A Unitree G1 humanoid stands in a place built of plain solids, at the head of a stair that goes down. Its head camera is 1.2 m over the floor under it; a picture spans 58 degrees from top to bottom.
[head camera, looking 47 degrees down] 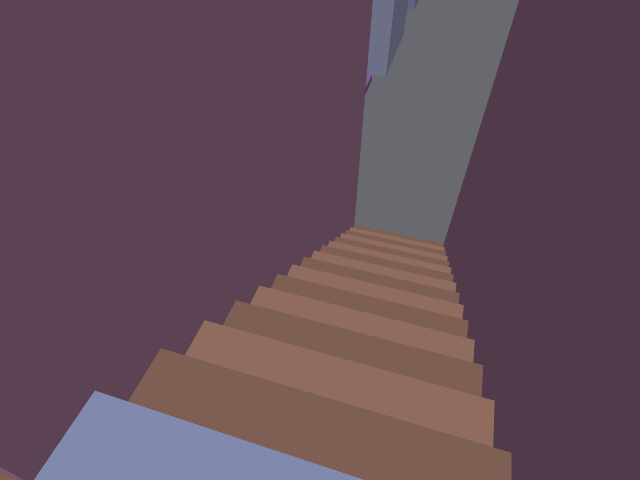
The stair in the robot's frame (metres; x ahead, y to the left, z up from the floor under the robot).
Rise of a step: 0.20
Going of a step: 0.25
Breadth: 1.22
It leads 17 degrees to the right of straight ahead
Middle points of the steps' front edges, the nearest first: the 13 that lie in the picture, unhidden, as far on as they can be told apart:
0.36 0.07 0.00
0.60 -0.01 -0.20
0.84 -0.08 -0.40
1.09 -0.15 -0.59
1.33 -0.23 -0.79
1.57 -0.30 -0.99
1.82 -0.38 -1.19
2.06 -0.45 -1.39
2.30 -0.53 -1.59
2.55 -0.60 -1.78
2.79 -0.67 -1.98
3.03 -0.75 -2.18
3.27 -0.82 -2.38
